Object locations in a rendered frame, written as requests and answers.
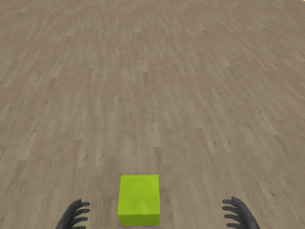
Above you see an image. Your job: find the robot right hand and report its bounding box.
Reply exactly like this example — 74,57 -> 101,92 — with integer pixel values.
222,197 -> 260,229

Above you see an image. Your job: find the carton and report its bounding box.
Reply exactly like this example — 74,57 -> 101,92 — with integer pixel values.
117,175 -> 160,226

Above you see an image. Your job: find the robot left hand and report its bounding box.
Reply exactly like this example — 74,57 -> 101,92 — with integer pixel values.
55,198 -> 90,229

